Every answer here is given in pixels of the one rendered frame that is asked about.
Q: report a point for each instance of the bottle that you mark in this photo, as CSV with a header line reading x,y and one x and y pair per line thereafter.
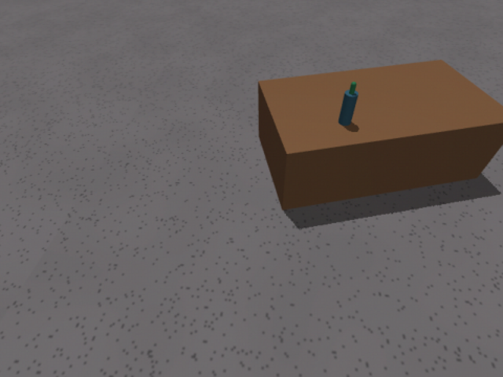
x,y
348,105

